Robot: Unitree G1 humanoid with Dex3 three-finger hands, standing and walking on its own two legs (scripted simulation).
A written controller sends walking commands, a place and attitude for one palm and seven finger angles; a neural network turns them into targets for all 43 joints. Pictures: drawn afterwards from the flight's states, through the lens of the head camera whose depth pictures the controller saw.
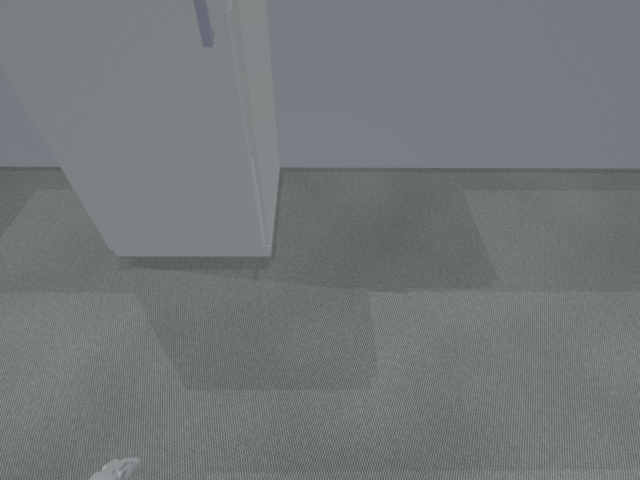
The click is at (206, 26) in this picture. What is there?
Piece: fridge door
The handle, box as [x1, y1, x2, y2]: [193, 0, 214, 46]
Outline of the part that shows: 193,0 203,46 212,46 212,37 214,33 213,30 210,29 205,0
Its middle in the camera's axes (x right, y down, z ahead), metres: -0.26 -0.55 +0.82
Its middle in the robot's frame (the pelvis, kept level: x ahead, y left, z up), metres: +0.99 +0.33 +0.24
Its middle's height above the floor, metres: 1.01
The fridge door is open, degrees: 0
